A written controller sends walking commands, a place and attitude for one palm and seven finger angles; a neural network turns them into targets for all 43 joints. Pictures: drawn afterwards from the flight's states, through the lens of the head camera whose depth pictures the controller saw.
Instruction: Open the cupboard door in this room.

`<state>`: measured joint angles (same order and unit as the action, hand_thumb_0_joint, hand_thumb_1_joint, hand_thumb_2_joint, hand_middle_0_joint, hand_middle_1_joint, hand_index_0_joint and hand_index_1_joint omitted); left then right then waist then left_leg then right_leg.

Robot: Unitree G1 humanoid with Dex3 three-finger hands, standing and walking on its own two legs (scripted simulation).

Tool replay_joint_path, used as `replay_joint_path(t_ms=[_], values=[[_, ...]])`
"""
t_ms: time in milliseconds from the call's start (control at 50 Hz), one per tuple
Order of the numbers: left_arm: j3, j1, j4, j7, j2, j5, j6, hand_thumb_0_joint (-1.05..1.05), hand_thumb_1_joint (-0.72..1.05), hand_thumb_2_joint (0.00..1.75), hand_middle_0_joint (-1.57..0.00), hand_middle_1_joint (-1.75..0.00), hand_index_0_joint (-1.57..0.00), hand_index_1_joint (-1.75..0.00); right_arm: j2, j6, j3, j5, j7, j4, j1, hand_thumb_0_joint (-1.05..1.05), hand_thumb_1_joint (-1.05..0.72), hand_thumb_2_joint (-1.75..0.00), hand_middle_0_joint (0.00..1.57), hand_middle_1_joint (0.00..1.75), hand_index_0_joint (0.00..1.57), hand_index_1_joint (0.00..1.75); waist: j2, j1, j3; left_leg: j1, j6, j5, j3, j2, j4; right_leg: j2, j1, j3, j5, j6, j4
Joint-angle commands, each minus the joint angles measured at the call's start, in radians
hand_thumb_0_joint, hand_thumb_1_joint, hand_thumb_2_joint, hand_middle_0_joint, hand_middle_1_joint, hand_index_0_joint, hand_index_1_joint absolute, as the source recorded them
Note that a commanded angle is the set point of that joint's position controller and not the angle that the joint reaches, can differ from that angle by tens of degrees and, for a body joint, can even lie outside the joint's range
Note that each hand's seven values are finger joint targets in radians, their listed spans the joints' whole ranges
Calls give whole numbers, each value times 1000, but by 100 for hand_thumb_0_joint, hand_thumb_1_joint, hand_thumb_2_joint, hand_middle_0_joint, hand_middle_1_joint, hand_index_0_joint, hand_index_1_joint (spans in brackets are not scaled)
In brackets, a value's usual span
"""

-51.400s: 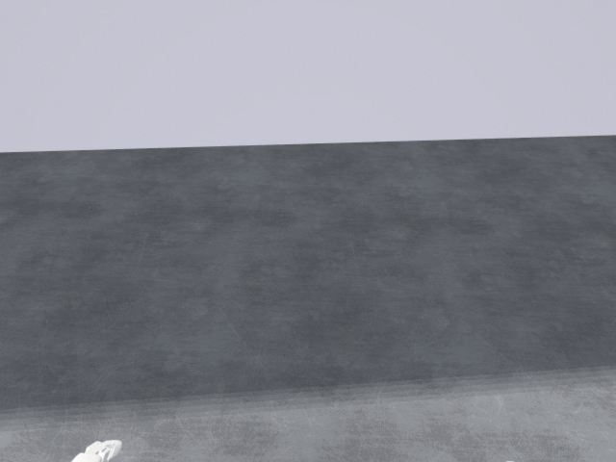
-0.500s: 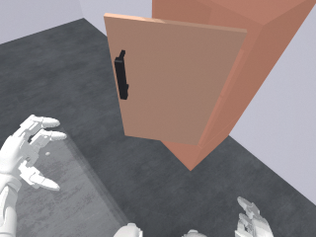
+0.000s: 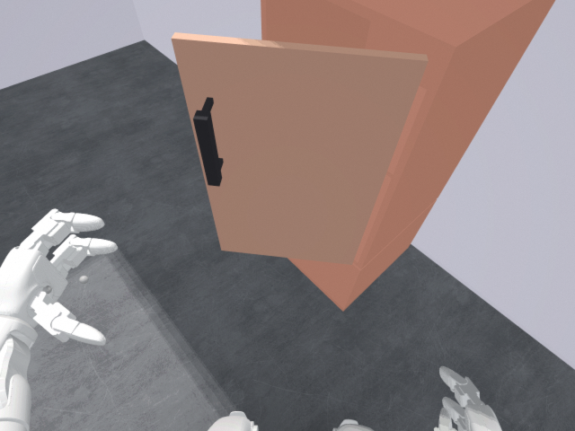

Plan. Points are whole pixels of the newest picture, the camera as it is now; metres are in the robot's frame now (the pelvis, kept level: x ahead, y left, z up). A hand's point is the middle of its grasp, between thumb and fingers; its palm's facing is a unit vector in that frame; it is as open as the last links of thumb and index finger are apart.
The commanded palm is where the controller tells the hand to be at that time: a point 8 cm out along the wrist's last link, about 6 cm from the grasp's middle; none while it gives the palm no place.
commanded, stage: raise the hand with hooked fingers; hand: left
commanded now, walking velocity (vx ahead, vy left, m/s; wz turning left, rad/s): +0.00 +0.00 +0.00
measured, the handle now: (212, 143) +0.56 +0.16 +0.05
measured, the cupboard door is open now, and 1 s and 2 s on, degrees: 41 41 41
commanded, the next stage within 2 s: move the hooked fingers beside the handle in 0.04 s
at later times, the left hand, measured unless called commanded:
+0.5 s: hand (112, 244) +0.34 +0.26 +0.07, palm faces -0.06 -1.00 -0.02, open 14.0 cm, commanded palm +0.32 +0.31 +0.06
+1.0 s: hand (131, 206) +0.41 +0.25 +0.06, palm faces -0.07 -1.00 +0.00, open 14.0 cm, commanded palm +0.39 +0.30 +0.06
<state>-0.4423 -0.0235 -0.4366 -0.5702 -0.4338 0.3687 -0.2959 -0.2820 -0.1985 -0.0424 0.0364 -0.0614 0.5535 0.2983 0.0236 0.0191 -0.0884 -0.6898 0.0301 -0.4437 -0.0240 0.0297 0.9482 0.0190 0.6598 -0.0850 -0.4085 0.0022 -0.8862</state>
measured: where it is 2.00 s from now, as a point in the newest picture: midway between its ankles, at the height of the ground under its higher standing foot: outside the picture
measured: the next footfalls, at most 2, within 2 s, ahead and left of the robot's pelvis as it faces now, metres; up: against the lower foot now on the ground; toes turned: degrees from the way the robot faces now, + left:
none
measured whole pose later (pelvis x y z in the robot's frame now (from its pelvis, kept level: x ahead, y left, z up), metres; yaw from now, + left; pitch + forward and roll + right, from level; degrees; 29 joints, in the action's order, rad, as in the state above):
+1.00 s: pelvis +0.00 +0.00 -0.01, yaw -1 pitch +16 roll -2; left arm -0.46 -0.52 -0.90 -0.56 -0.53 0.26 -0.35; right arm -0.29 -0.07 -0.04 0.03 -0.05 0.59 0.34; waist 0.01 0.08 -0.09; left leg -0.82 0.03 -0.46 -0.03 0.04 1.00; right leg 0.01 0.80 -0.07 -0.42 0.00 -0.94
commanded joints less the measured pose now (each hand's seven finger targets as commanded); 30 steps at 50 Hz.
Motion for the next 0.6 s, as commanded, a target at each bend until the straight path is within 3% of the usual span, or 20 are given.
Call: replay_joint_path(t_ms=[0,80,120,180,220,320,360,420,460,500,540,580], values=[[-95,-189,165,-11,-265,31,-56,0,-50,30,-30,-120,-30,-120,-156,-56,64,7,-22,-130,-24,0,-90,-90,20,30,20,30,65,-2,-222,152,-11,224,55,-25,-164,-43,-96,35,149,27,118],[-94,-207,183,-10,-281,27,-61,0,-50,30,-30,-120,-30,-120,-157,-59,64,6,-25,-131,-29,0,-90,-90,20,30,20,30,71,-2,-226,153,-7,235,53,-25,-157,-41,-103,41,163,29,119],[-92,-195,162,-15,-264,33,-59,0,-50,30,-30,-120,-30,-120,-152,-58,62,8,-26,-133,-33,0,-90,-90,20,30,20,30,45,-1,-227,138,-8,210,50,-28,-158,-39,-111,45,144,24,126],[-67,-306,159,-13,-267,24,-67,0,-50,30,-30,-120,-30,-120,-157,-58,61,6,-34,-117,-29,0,-90,-90,20,30,20,30,60,19,-215,135,-4,193,50,-26,-146,-39,-80,53,128,25,124],[-84,-374,81,-14,-295,16,-66,0,-50,30,-30,-120,-30,-120,-163,-51,60,9,-43,-96,-16,0,-90,-90,20,30,20,30,23,32,-203,104,-4,160,48,-25,-139,-35,-74,61,96,19,131],[-56,-498,33,-28,-315,-14,-79,0,-50,30,-30,-120,-30,-120,-161,-46,59,8,-48,-85,-7,0,-90,-90,20,30,20,30,93,32,-264,127,-3,188,45,-26,-129,-29,-76,72,123,24,115],[-63,-494,6,-26,-319,-16,-76,0,-50,30,-30,-120,-30,-120,-161,-42,61,9,-46,-87,0,0,-90,-90,20,30,20,30,88,24,-281,133,-4,209,46,-24,-128,-30,-79,66,145,26,108],[-89,-508,-76,-20,-345,-18,-64,0,-50,30,-30,-120,-30,-120,-167,-26,61,6,-40,-83,15,0,-90,-90,20,30,20,30,31,21,-284,92,-4,213,40,-24,-120,-31,-99,73,160,21,104],[-84,-531,-109,-15,-347,-27,-58,0,-50,30,-30,-120,-30,-120,-168,-15,61,8,-36,-88,16,0,-90,-90,20,30,20,30,43,22,-271,69,-4,199,35,-25,-123,-28,-91,74,150,19,103],[-107,-544,-131,-10,-376,-34,-62,0,-50,30,-30,-120,-30,-120,-170,-2,64,5,-31,-90,32,0,-90,-90,20,30,20,30,26,16,-295,63,-2,225,29,-24,-113,-31,-115,81,183,20,96],[-102,-570,-113,-7,-381,-45,-75,0,-50,30,-30,-120,-30,-120,-169,7,66,4,-25,-94,39,0,-90,-90,20,30,20,30,65,16,-323,75,-3,262,29,-24,-112,-31,-120,76,225,21,82],[-122,-551,-99,-7,-392,-36,-88,0,-50,30,-30,-120,-30,-120,-169,14,72,1,-19,-98,52,0,-90,-90,20,30,20,30,63,9,-364,93,-1,305,26,-23,-99,-38,-143,80,273,24,72]])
